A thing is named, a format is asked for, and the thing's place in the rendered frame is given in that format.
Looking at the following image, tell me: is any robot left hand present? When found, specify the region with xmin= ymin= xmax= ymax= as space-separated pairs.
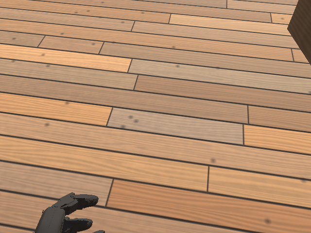
xmin=33 ymin=192 xmax=105 ymax=233

